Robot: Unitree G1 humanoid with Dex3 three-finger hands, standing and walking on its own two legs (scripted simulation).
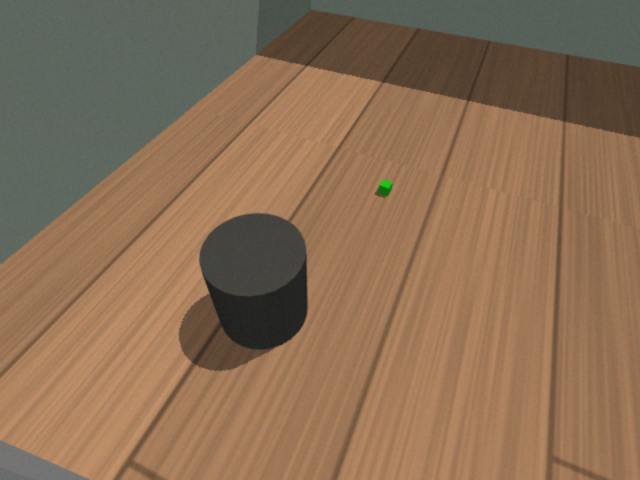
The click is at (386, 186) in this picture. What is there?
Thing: cube
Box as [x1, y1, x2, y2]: [378, 179, 392, 195]
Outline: 383,179 379,185 378,192 387,195 390,191 392,182
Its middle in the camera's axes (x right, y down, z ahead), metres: +0.31 -0.22 +1.83
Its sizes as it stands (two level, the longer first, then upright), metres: 0.048 0.048 0.048
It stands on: the floor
